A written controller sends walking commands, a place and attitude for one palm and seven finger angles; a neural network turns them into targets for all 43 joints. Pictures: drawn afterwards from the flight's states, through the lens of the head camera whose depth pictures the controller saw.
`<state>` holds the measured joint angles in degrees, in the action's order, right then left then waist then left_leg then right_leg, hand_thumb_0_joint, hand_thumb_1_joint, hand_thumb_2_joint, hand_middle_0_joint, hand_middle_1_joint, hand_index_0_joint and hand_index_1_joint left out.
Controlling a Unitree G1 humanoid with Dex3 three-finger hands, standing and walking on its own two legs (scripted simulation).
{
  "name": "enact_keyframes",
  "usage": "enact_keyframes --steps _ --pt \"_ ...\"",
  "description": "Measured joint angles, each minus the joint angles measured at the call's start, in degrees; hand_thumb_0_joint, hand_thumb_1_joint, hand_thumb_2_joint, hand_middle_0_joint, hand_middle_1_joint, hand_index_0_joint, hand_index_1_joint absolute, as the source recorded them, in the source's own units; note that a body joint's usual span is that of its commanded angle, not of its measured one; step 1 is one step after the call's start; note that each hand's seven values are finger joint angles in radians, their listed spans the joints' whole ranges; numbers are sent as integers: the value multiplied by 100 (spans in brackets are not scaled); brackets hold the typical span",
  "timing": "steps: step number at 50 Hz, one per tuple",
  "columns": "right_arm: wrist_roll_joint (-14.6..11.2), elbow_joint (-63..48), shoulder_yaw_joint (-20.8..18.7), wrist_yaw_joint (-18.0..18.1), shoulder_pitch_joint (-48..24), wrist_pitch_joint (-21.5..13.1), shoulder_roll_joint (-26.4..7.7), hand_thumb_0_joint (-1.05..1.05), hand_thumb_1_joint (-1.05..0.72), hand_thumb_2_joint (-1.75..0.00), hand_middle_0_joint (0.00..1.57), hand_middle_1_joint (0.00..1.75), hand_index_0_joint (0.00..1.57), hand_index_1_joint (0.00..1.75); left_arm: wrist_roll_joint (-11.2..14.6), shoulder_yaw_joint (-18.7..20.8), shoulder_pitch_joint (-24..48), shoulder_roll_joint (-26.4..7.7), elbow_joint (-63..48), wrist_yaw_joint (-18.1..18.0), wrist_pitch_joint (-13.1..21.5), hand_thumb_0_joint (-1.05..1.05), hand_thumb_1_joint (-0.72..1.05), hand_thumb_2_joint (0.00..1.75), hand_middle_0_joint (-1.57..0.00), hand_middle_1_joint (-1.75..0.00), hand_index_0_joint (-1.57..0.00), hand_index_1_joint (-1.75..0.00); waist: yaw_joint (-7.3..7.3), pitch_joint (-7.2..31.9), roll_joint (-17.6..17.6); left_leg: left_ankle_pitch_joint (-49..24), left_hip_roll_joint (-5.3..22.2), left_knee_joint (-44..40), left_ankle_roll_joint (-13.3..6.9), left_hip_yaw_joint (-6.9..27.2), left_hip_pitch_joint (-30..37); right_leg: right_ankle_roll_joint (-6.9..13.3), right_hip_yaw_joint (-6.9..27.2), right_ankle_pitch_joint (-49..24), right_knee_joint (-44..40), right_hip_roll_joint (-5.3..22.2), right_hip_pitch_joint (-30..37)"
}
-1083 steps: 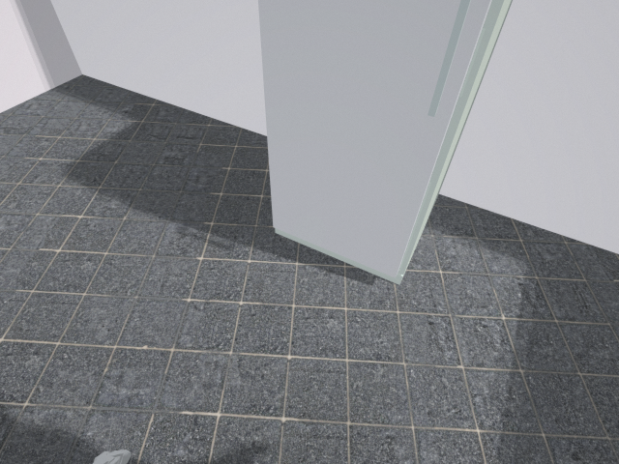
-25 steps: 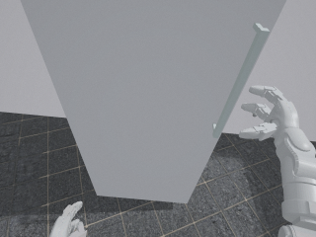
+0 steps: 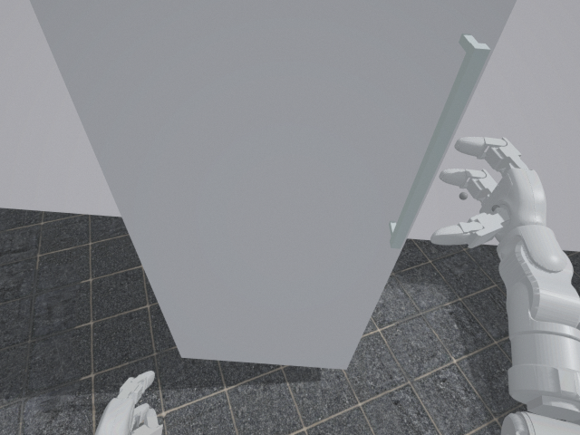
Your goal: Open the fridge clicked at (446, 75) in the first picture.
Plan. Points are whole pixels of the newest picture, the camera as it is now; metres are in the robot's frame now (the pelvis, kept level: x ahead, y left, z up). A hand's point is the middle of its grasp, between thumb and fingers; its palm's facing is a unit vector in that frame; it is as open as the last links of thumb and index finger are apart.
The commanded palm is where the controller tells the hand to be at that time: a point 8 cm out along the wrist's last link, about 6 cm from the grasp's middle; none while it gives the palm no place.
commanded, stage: move the hooked fingers beside the handle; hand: right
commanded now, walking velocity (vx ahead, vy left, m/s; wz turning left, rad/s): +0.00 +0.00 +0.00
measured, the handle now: (424, 162) +0.45 -0.15 +0.18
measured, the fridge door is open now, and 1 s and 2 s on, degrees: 0 0 0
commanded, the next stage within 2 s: feel for the door with the fingertips in 1.82 s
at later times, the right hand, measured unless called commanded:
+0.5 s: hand (473, 192) +0.39 -0.20 +0.18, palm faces +0.04 +1.00 -0.02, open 14.0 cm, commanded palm +0.36 -0.25 +0.18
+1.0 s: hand (471, 209) +0.38 -0.20 +0.16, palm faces +0.04 +1.00 -0.03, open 14.0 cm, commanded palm +0.36 -0.25 +0.19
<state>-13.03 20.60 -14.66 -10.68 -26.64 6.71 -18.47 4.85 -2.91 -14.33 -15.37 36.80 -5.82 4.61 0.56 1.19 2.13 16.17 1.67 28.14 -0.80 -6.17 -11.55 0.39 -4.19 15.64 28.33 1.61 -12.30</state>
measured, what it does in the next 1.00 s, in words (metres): stands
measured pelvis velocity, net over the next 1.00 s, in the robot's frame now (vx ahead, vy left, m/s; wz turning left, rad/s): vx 0.00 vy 0.00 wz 0.00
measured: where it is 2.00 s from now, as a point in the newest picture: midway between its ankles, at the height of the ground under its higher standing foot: outside the picture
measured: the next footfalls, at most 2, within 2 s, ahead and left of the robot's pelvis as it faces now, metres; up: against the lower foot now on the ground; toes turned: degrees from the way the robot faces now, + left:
none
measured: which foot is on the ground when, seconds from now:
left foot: down 0.00-1.00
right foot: down 0.00-1.00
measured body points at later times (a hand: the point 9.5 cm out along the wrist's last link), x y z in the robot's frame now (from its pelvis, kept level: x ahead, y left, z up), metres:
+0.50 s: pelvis +0.01 +0.00 +0.00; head +0.00 +0.02 +0.45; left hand +0.15 +0.25 -0.10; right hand +0.39 -0.26 +0.18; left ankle -0.01 +0.11 -0.74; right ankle -0.01 -0.11 -0.74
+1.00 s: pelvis +0.00 +0.00 +0.00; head +0.01 +0.01 +0.45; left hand +0.15 +0.24 -0.10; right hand +0.37 -0.26 +0.16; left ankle -0.01 +0.11 -0.74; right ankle -0.01 -0.11 -0.74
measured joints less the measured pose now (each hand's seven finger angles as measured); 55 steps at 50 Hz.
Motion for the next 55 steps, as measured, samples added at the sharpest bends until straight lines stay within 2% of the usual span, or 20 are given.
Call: enact_keyframes --steps 3,6,9,11,15,19,24,28,33,37,43,45,47,52,55 --pt "35 307 -35 63 -325 36 -116 -1 50 -30 30 120 30 120 10 -39 16 32 52 8 -16 1 90 90 -20 -30 -20 -30 56 47 -1 -6 -6 -13 -1 17 0 -3 -17 -2 -20 4 12" --pt "33 839 -91 23 -581 310 -323 -1 50 -30 30 120 30 120 36 -62 1 33 14 22 -94 1 90 90 -20 -30 -20 -30 119 115 26 -23 -7 -20 2 47 -80 -1 -47 -23 -53 4 -43" --pt "35 1034 -149 -27 -488 494 -415 -1 50 -30 30 120 30 120 39 -29 -65 0 -89 49 -150 1 90 90 -20 -30 -20 -30 157 123 74 -40 -11 -23 5 83 -158 5 -82 -36 -72 7 -100" --pt "19 852 -181 -38 -256 433 -340 -1 50 -30 30 120 30 120 27 13 -125 -23 -131 59 -152 1 90 90 -20 -30 -20 -30 145 94 92 -43 -14 -30 9 103 -166 10 -101 -31 -79 10 -100" --pt "14 231 -226 -3 118 55 -115 -1 50 -30 30 120 30 120 -9 49 -192 -20 -67 50 -102 1 90 90 -20 -30 -20 -30 79 27 36 -20 -25 -48 10 105 -74 7 -101 2 -80 18 -15" --pt "23 8 -241 0 76 -93 -115 -1 50 -30 30 120 30 120 0 38 -163 5 31 42 -57 1 90 90 -20 -30 -20 -30 31 66 -8 -1 -41 -89 4 82 45 -5 -77 35 -80 31 77" --pt "-42 409 -202 -126 -139 371 -342 -1 50 -30 30 120 30 120 58 30 -43 -27 -52 47 -109 1 90 90 -20 -30 -20 -30 40 163 59 2 -24 -88 13 63 13 2 -57 35 -73 15 32" --pt "-82 474 -177 -181 51 592 -318 -1 50 -30 30 120 30 120 57 42 42 -51 -179 47 -145 1 90 90 -20 -30 -20 -30 45 147 94 2 -8 -55 25 61 -63 16 -53 30 -48 1 -43" --pt "-11 -179 -104 -13 300 201 -41 -1 50 -30 30 120 29 120 -10 39 82 3 -177 35 -48 1 90 90 -20 -30 -20 -30 -30 33 7 16 -3 -47 22 42 0 14 -32 37 -37 -5 9" --pt "-13 -248 -134 10 96 52 -71 -1 50 -30 30 120 30 120 -8 -18 129 63 -82 37 -26 1 90 90 -20 -30 -20 -30 -44 90 -25 22 -13 -78 18 31 90 5 -20 55 -43 3 85" --pt "-72 607 -167 -195 -182 647 -433 -1 50 -30 30 120 30 120 64 -63 136 33 -178 47 -192 1 90 90 -20 -30 -20 -30 37 214 66 9 0 -57 32 35 -27 18 -23 42 -22 -8 -33" --pt "-64 709 -172 -210 -93 724 -454 -1 50 -30 30 120 30 120 62 -42 112 10 -222 41 -216 1 90 90 -20 -30 -20 -30 54 166 75 0 4 -36 34 39 -86 26 -26 34 -2 -10 -90" --pt "-35 545 -167 -162 53 620 -370 -1 50 -30 30 120 30 120 45 -9 66 -5 -238 24 -193 1 90 90 -20 -30 -20 -30 43 72 58 -8 6 -24 34 40 -106 32 -26 28 12 -12 -110" --pt "0 -150 -52 -4 100 -24 -59 -1 50 -30 30 120 29 120 -33 11 -42 -3 -44 -4 -34 1 90 90 -20 -30 -20 -30 -20 -48 -13 -11 13 -50 37 13 -13 32 3 31 13 -22 -43" --pt "-33 -17 -64 -28 -181 -82 -99 -1 50 -30 30 120 30 120 -21 -23 -47 27 91 4 -39 1 90 90 -20 -30 -20 -30 13 63 -19 -9 8 -83 40 21 37 31 -5 40 -15 -20 11"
